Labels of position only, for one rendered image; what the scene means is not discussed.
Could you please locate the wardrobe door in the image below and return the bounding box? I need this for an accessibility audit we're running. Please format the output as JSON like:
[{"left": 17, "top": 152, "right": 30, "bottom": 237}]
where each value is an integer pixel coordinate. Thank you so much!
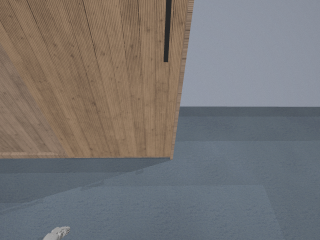
[
  {"left": 0, "top": 0, "right": 188, "bottom": 157},
  {"left": 0, "top": 43, "right": 66, "bottom": 153}
]

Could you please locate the robot left hand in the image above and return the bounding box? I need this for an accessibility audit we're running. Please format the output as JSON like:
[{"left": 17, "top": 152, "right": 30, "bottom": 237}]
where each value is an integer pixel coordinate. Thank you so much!
[{"left": 43, "top": 226, "right": 71, "bottom": 240}]

